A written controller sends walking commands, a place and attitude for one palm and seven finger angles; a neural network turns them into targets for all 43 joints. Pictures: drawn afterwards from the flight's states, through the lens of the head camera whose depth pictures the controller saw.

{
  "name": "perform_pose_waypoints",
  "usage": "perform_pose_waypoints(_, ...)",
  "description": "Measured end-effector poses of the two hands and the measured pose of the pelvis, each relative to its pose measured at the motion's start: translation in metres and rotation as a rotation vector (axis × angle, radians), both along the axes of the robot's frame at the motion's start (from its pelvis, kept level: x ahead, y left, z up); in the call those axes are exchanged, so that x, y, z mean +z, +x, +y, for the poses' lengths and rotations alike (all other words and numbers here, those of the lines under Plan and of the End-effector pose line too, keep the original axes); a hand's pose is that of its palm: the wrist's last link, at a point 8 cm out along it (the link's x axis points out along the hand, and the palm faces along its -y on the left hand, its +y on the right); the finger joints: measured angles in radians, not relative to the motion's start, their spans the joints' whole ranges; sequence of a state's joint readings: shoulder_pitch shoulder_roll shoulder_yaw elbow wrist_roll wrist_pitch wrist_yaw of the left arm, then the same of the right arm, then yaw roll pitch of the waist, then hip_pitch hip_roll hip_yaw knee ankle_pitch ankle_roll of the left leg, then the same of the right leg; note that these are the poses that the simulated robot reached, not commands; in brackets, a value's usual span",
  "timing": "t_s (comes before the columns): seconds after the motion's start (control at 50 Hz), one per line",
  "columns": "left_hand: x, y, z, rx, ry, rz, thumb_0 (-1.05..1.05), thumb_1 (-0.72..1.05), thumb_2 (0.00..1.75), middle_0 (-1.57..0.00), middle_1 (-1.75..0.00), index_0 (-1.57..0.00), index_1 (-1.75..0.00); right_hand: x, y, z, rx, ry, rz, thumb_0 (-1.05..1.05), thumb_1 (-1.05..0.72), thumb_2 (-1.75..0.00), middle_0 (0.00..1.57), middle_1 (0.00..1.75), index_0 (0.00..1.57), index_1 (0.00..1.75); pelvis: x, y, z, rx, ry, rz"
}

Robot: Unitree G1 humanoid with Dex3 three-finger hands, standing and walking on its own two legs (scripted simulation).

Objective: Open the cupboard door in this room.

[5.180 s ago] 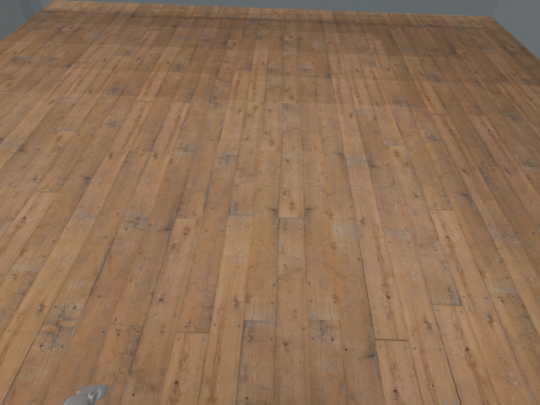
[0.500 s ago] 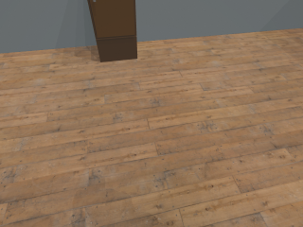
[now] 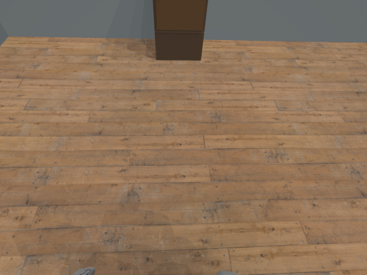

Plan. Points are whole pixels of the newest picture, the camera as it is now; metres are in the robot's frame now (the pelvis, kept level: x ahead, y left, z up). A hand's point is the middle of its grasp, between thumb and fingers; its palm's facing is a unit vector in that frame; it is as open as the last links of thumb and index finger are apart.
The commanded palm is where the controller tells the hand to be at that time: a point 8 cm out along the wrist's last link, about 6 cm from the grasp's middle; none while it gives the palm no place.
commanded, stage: turn or walk to find it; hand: left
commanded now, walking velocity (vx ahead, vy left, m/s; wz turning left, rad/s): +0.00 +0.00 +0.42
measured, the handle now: out of the picture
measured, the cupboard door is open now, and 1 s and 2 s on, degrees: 0 0 0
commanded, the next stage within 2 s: none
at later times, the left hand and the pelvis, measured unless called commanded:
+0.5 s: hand out of the picture -0.02 +0.17 -0.17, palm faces +0.26 -0.93 -0.26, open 7.4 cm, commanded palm none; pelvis -0.02 -0.03 +0.00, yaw +15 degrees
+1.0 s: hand out of the picture -0.02 +0.19 -0.15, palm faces +0.43 -0.85 -0.29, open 7.4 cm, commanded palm none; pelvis -0.02 -0.04 -0.01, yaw +27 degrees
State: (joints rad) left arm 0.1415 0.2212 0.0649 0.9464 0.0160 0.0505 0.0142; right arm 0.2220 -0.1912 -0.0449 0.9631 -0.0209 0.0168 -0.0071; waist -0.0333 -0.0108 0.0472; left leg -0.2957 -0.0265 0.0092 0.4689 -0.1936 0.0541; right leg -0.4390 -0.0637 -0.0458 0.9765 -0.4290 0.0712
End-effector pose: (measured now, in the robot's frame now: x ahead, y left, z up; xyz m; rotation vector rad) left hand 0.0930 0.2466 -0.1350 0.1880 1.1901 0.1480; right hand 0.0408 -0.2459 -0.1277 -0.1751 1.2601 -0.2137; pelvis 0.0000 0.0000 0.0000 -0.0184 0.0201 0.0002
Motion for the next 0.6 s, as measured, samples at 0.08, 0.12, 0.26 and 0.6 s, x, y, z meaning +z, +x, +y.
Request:
perform_pose_waypoints(0.08,0.008,0.0,-0.007,0.023,0.021,-0.03,0.01,0.9,0.9,-0.2,-0.3,-0.2,-0.3,-0.006,0.003,-0.007,0.026,0.024,0.008,0.01,-0.91,-0.9,0.2,0.3,0.2,0.3,0.0,-0.003,-0.01,0.038,0.007,0.002)
perform_pose_waypoints(0.12,0.011,-0.003,-0.013,0.036,0.032,-0.046,0.01,0.9,0.9,-0.2,-0.3,-0.2,-0.3,-0.012,0.003,-0.013,0.04,0.038,0.015,0.01,-0.91,-0.9,0.2,0.3,0.2,0.3,-0.002,-0.005,-0.018,0.058,0.012,0.002)
perform_pose_waypoints(0.26,0.019,-0.045,-0.034,0.114,0.069,-0.046,0.01,0.9,0.9,-0.2,-0.3,-0.2,-0.3,-0.026,0.016,-0.039,0.106,0.066,0.041,0.01,-0.91,-0.9,0.2,0.3,0.2,0.3,-0.005,-0.012,-0.04,0.127,0.037,-0.012)
perform_pose_waypoints(0.6,-0.021,-0.176,-0.013,0.367,-0.009,0.157,0.01,0.9,0.9,-0.21,-0.3,-0.21,-0.3,-0.01,0.096,0.007,0.376,-0.018,-0.035,0.01,-0.91,-0.9,0.19,0.3,0.2,0.3,-0.016,-0.024,-0.013,0.303,0.034,-0.005)
